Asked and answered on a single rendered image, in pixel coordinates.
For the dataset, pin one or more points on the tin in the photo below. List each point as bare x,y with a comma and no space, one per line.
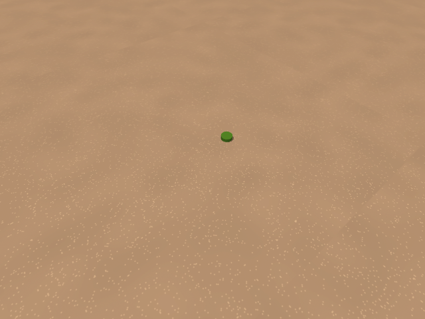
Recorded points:
226,136

